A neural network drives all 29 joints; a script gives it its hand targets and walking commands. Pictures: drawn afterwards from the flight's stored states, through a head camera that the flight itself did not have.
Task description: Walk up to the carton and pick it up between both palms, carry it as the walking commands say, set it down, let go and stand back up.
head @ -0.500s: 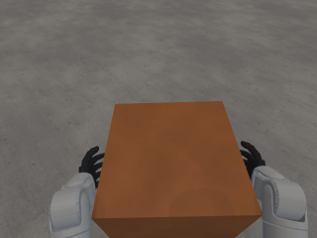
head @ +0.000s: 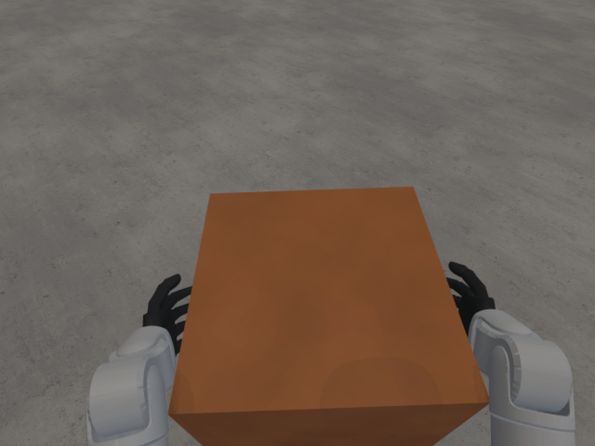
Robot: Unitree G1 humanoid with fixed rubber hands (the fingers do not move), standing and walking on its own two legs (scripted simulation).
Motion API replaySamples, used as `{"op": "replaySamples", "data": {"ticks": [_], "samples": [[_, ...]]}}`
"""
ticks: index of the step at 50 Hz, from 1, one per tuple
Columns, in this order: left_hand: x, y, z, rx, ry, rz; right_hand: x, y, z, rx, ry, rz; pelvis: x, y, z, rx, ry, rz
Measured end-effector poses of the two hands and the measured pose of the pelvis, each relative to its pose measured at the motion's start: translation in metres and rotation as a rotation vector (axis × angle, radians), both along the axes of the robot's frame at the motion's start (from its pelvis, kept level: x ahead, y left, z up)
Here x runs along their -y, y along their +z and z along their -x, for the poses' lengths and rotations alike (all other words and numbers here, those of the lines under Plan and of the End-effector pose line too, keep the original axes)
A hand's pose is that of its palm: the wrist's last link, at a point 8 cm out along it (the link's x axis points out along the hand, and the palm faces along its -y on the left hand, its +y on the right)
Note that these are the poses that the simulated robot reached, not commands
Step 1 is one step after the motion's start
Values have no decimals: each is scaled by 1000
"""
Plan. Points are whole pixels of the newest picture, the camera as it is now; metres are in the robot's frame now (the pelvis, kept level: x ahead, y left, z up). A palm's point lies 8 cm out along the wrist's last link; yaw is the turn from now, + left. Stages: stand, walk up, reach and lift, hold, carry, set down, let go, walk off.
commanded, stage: carry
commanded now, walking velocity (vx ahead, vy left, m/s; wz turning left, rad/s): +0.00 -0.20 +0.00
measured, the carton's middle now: (316, 324) +0.29 -0.01 +0.01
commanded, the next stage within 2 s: none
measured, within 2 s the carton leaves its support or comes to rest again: neither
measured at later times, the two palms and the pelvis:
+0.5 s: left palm (255, 358) +0.21 +0.06 +0.08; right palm (588, 356) +0.20 -0.32 +0.08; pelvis -0.04 -0.10 +0.00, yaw -3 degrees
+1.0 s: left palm (364, 369) +0.21 -0.06 +0.05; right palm out of the picture +0.04 -0.41 +0.05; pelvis -0.09 -0.12 -0.01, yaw -25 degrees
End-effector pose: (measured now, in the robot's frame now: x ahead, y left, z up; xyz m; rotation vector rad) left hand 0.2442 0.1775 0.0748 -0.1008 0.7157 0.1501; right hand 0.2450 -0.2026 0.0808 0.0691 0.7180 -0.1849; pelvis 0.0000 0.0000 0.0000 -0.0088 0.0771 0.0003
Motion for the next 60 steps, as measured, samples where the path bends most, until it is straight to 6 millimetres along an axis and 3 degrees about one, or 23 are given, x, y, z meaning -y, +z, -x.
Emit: {"op": "replaySamples", "data": {"ticks": [7, 12, 19, 26, 36, 42, 47, 55, 60], "samples": [[15, -2, 14, -23, 1, 5, 15, 0, 14, -23, -1, 1, 27, 5, 9, 8, -13, 9], [45, 8, 15, -2, -8, -12, 45, 1, 20, -3, -4, -8, 55, 6, 16, 10, -12, 18], [98, 6, 21, -1, -17, -14, 98, -3, 30, -1, -15, -10, 91, 3, 26, 21, -10, -8], [114, 0, 33, 10, -39, -4, 114, -3, 50, 10, -44, -11, 104, -2, 43, 25, -64, -22], [135, -5, 39, -10, -161, -8, 130, -11, 103, -9, -170, -19, 105, -4, 65, 25, -209, -17], [188, -9, 23, 32, -293, -31, 171, -27, 135, 25, -275, -9, 121, -20, 75, 21, -312, -5], [229, -28, 32, -35, -378, -8, 200, -35, 178, -34, -387, -14, 122, -18, 87, 11, -380, -11], [252, -21, 39, -23, -502, 24, 202, -15, 227, -18, -527, 4, 113, -5, 95, -3, -523, -23], [272, -2, 35, -11, -609, 19, 202, 3, 255, -7, -624, 7, 114, 9, 97, -10, -657, 23]]}}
